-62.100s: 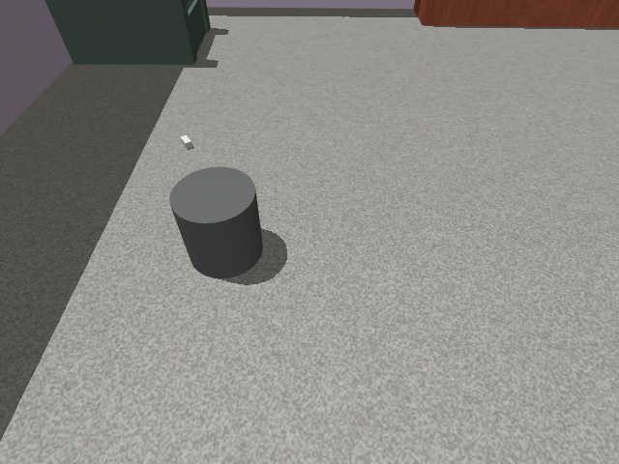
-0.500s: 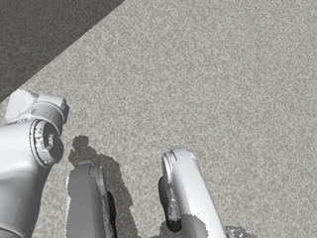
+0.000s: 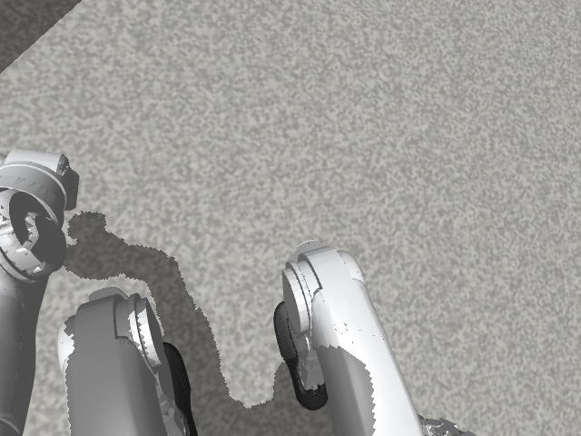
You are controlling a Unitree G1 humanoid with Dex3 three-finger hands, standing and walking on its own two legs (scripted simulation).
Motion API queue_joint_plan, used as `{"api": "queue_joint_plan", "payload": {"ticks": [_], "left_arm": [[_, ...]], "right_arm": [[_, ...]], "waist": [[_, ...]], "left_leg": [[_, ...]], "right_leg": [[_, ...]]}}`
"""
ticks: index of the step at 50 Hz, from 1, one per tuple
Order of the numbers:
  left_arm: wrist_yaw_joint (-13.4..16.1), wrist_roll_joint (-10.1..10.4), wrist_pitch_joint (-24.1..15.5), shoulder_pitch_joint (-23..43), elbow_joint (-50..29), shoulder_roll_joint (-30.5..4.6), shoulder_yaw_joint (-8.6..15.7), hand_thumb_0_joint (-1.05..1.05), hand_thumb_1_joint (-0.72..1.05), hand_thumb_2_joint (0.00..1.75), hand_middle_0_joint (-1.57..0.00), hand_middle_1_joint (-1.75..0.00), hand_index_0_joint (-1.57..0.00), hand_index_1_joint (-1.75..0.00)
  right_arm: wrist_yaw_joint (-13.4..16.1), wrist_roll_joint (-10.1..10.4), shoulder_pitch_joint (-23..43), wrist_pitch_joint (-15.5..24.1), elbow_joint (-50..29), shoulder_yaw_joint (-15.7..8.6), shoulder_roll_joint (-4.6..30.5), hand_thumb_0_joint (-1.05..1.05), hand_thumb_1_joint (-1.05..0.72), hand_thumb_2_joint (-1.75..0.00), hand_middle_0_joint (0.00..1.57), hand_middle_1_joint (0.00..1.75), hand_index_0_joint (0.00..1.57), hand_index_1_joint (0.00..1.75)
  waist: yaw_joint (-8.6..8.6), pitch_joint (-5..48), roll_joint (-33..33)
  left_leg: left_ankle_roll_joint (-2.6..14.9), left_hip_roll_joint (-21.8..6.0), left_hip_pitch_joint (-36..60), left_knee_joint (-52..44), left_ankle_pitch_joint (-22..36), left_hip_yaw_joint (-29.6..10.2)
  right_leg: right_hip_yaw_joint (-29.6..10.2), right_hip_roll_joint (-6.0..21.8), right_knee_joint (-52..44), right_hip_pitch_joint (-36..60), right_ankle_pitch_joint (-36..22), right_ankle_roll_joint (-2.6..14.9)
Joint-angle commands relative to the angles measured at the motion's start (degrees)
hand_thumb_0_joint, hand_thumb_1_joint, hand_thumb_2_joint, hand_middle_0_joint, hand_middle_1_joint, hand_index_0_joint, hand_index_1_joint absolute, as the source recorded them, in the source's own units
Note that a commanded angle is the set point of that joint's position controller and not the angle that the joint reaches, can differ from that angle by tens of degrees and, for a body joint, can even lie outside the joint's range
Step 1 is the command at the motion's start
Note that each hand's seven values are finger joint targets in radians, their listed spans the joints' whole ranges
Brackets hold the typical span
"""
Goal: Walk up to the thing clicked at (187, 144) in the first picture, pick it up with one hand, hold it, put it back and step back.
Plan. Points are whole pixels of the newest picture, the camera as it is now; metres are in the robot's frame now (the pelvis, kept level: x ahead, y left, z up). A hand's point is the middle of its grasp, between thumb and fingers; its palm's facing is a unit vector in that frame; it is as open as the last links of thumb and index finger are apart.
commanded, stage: crouch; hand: left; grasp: from above
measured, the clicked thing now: (30, 196) +0.47 +0.27 -0.19
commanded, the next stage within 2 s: lower in 0.22 s
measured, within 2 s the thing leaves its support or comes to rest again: rests again in 1.12 s
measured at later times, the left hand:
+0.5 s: hand (40, 193) +0.48 +0.26 -0.20, palm faces -0.04 -0.47 -0.88, open 6.9 cm
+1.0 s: hand (66, 196) +0.48 +0.25 -0.26, palm faces -0.02 -0.49 -0.87, open 6.9 cm
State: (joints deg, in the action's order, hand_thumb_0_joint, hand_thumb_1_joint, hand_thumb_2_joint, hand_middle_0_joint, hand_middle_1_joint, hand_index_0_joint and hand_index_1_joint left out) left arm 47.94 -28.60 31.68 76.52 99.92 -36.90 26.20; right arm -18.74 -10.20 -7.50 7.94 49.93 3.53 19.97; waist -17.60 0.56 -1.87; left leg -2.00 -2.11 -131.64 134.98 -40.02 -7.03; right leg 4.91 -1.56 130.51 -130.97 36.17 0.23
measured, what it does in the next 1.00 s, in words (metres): stands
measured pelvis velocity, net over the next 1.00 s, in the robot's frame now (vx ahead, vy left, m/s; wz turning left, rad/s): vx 0.00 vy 0.01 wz -0.09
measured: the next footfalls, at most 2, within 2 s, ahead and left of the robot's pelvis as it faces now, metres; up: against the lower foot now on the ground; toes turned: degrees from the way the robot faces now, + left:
none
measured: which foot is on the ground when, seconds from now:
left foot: down 0.00-1.00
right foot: down 0.00-1.00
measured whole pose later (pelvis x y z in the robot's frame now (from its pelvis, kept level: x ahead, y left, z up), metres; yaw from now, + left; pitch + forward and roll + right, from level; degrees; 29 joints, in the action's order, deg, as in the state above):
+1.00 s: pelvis +0.00 +0.01 -0.02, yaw -5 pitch +32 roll -12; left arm 53.2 -24.0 28.2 80.8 102.1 -50.5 25.1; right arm -29.4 -12.0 -4.6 11.2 44.2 13.6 24.0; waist -24.1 -14.3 4.2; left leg -1.9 -1.2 -132.8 142.0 -42.1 -13.3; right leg 10.1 -1.8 133.1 -129.0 36.9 -0.6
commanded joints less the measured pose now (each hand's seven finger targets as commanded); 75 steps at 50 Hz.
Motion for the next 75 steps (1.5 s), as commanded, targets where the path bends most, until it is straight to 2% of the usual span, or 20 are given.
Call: {"api": "queue_joint_plan", "payload": {"ticks": [1,7,14,19,23,25,28,29,30,33,39,43,44,46,52,58,60,65,70,75], "left_arm": [[2.80,-2.48,-0.33,20.73,-5.04,-12.80,-2.04,0.00,0.88,0.57,-1.27,-0.37,-1.24,-0.40],[3.25,-2.60,-0.46,21.73,-6.26,-15.59,-1.41,0.00,0.86,0.50,-1.24,-0.34,-1.22,-0.36],[3.36,-2.20,-0.62,21.32,-5.95,-15.21,-2.11,0.00,0.91,0.49,-1.26,-0.35,-1.25,-0.37],[3.15,-1.82,-0.40,20.23,-6.14,-16.17,-2.61,0.00,0.74,0.41,-1.15,-0.30,-1.13,-0.32],[3.75,-1.09,-1.15,20.63,-4.50,-15.19,-3.04,0.00,0.74,0.43,-1.15,-0.31,-1.13,-0.34],[3.84,-0.68,-1.43,20.64,-4.44,-15.81,-3.30,0.00,0.75,0.42,-1.15,-0.33,-1.14,-0.35],[4.33,-1.16,-2.15,21.67,-5.75,-18.63,-2.85,0.00,0.74,0.41,-1.16,-0.28,-1.14,-0.31],[4.16,-1.19,-2.18,21.85,-6.15,-18.48,-3.32,0.00,0.74,0.38,-1.15,-0.28,-1.13,-0.30],[4.33,-1.22,-2.27,21.26,-5.60,-19.15,-3.29,0.00,0.72,0.39,-1.15,-0.26,-1.13,-0.29],[4.77,-1.78,-2.80,21.18,-5.58,-19.93,-3.15,0.00,0.70,0.41,-1.13,-0.29,-1.11,-0.31],[5.57,0.88,-2.95,21.17,-4.80,-20.33,-3.17,0.00,0.68,0.39,-1.14,-0.23,-1.11,-0.27],[6.57,1.11,-3.40,20.39,-3.25,-21.80,-3.00,0.00,0.70,0.39,-1.16,-0.22,-1.12,-0.26],[6.73,2.11,-3.47,19.47,-2.49,-20.81,-3.28,0.00,0.72,0.39,-1.16,-0.24,-1.13,-0.27],[7.42,2.56,-3.58,20.06,-3.54,-22.87,-2.89,0.00,0.70,0.37,-1.15,-0.22,-1.12,-0.26],[7.50,5.27,-4.37,18.87,-4.48,-24.10,-3.62,0.00,0.69,0.27,-1.10,-0.22,-1.09,-0.23],[8.06,4.57,-5.14,18.56,-4.85,-26.25,-3.74,0.00,0.75,0.39,-1.18,-0.24,-1.15,-0.28],[8.45,5.67,-5.11,18.47,-4.15,-25.69,-3.64,0.00,0.75,0.43,-1.17,-0.28,-1.15,-0.31],[8.30,8.68,-5.17,17.49,-3.32,-25.54,-4.32,0.00,0.68,0.33,-1.10,-0.25,-1.08,-0.27],[7.33,8.17,-5.73,15.40,-1.98,-25.61,-5.05,0.00,0.73,0.39,-1.14,-0.28,-1.12,-0.30],[6.80,7.64,-5.91,14.05,-1.06,-25.84,-5.89,0.00,0.72,0.34,-1.11,-0.26,-1.10,-0.28]], "right_arm": [[-1.13,-0.51,-13.54,0.31,1.21,-3.03,14.72,0.00,-0.91,-0.90,0.20,0.30,0.20,0.30],[-2.93,-0.91,-13.12,1.04,1.85,-2.39,16.17,0.00,-0.91,-0.90,0.20,0.30,0.20,0.30],[-5.13,-1.07,-13.50,1.75,1.71,-1.34,17.01,0.00,-0.91,-0.90,0.20,0.30,0.20,0.30],[-6.32,-0.86,-13.16,2.18,1.41,-0.89,18.10,0.00,-0.91,-0.90,0.20,0.30,0.20,0.30],[-7.12,-0.74,-15.12,2.15,1.24,0.52,17.87,0.00,-0.91,-0.90,0.20,0.30,0.20,0.30],[-7.69,-1.40,-14.08,2.46,1.27,1.02,18.16,0.00,-0.91,-0.90,0.20,0.30,0.20,0.30],[-7.78,-1.02,-14.19,2.34,1.46,2.01,18.48,0.00,-0.91,-0.90,0.20,0.30,0.20,0.30],[-8.10,-1.47,-13.48,2.42,1.03,2.32,18.58,0.00,-0.91,-0.90,0.20,0.30,0.20,0.30],[-8.20,-1.33,-13.25,2.42,1.46,2.23,19.34,0.00,-0.91,-0.90,0.20,0.30,0.20,0.30],[-8.73,-1.17,-13.83,2.42,0.57,3.13,19.38,0.00,-0.91,-0.90,0.20,0.30,0.20,0.30],[-9.97,-1.74,-13.38,2.79,-0.17,4.27,20.33,0.00,-0.92,-0.91,0.20,0.30,0.20,0.30],[-10.47,-1.70,-14.07,2.71,-1.28,5.26,21.36,0.00,-0.91,-0.91,0.20,0.30,0.20,0.30],[-10.77,-2.11,-13.74,2.60,-2.07,5.55,21.25,0.00,-0.91,-0.91,0.20,0.30,0.20,0.30],[-10.90,-2.04,-13.07,2.63,-2.04,5.91,22.18,0.00,-0.92,-0.91,0.20,0.30,0.20,0.30],[-11.72,-2.01,-11.18,2.32,-4.67,7.83,23.00,0.00,-0.91,-0.91,0.20,0.30,0.20,0.30],[-12.09,-1.36,-11.84,1.58,-6.48,9.33,23.85,0.00,-0.92,-0.91,0.20,0.30,0.20,0.30],[-12.34,-1.32,-12.10,1.53,-7.07,9.63,24.21,0.00,-0.92,-0.91,0.20,0.30,0.20,0.30],[-12.47,-1.06,-11.07,1.71,-8.40,10.21,25.70,0.00,-0.92,-0.91,0.20,0.30,0.20,0.30],[-12.49,-0.33,-11.41,1.66,-10.19,11.23,25.81,0.00,-0.92,-0.91,0.20,0.30,0.20,0.30],[-12.34,-0.20,-10.97,1.87,-10.56,11.61,26.05,0.00,-0.92,-0.91,0.20,0.30,0.20,0.30]], "waist": [[-3.10,41.56,-13.17],[-3.82,40.23,-15.81],[-5.73,36.55,-15.94],[-6.04,35.85,-16.38],[-7.23,34.74,-15.51],[-7.71,32.21,-15.03],[-7.21,34.12,-17.13],[-7.94,32.78,-17.71],[-7.47,33.46,-18.22],[-8.23,33.56,-18.91],[-9.60,31.97,-18.02],[-10.32,31.48,-17.00],[-10.69,29.46,-16.33],[-10.82,29.54,-17.23],[-12.00,26.81,-19.04],[-12.27,29.05,-21.24],[-12.88,28.55,-20.23],[-14.54,24.82,-18.79],[-14.61,24.28,-17.95],[-14.34,23.50,-16.83]], "left_leg": [[1.79,0.91,22.39,-10.36,9.45,4.43],[1.64,0.41,23.81,-10.06,9.48,2.93],[1.75,0.21,23.25,-9.33,8.59,1.20],[1.82,0.18,23.46,-9.64,8.72,0.48],[1.66,-0.07,22.01,-8.91,9.83,0.22],[1.96,0.11,21.38,-8.83,9.57,0.05],[1.80,-0.13,22.72,-8.48,10.10,0.07],[1.81,-0.01,23.63,-8.20,10.13,-0.17],[1.76,-0.12,23.59,-8.72,9.77,-0.31],[1.59,-0.32,25.03,-8.38,10.46,-1.15],[2.10,0.08,22.58,-6.89,10.76,-0.67],[2.23,-0.11,21.90,-6.13,11.47,-1.33],[2.34,0.05,21.61,-6.01,11.92,-1.46],[2.46,0.02,22.73,-5.84,11.03,-1.87],[2.73,0.41,23.42,-5.23,10.68,-2.83],[2.21,0.00,24.76,-4.25,13.47,-3.16],[2.38,0.10,23.55,-3.61,13.63,-3.10],[2.93,0.52,23.18,-3.07,9.85,-4.29],[2.65,0.49,21.26,-2.68,11.00,-4.40],[2.80,0.50,20.05,-2.68,9.85,-4.68]], "right_leg": [[4.20,-1.29,-14.13,28.53,-11.93,-1.25],[5.60,-1.27,-12.58,27.87,-12.65,-1.23],[6.80,-1.43,-11.59,25.97,-12.17,-1.18],[7.37,-1.57,-11.22,26.93,-12.98,-1.10],[6.98,-2.11,-10.86,28.08,-14.52,-1.08],[7.45,-1.81,-10.63,27.72,-14.36,-1.14],[7.15,-2.12,-10.85,28.98,-15.00,-1.04],[7.75,-1.59,-10.33,27.65,-15.15,-0.96],[7.75,-2.02,-10.35,28.77,-15.02,-0.79],[8.31,-1.88,-10.13,28.25,-15.72,-0.53],[8.45,-1.81,-10.45,30.68,-17.33,-1.18],[8.71,-2.36,-10.18,31.83,-18.41,-1.29],[8.82,-2.12,-9.39,32.15,-18.80,-1.43],[9.26,-2.33,-9.24,32.16,-18.44,-1.46],[10.03,-1.82,-7.84,31.22,-17.80,-1.28],[10.31,-2.44,-7.60,32.87,-21.17,-0.88],[10.40,-2.52,-7.70,33.70,-21.60,-1.04],[11.33,-2.01,-7.29,30.73,-17.51,-1.30],[11.49,-2.65,-7.35,29.83,-18.34,-1.13],[11.71,-2.98,-7.67,29.28,-17.48,-1.04]]}}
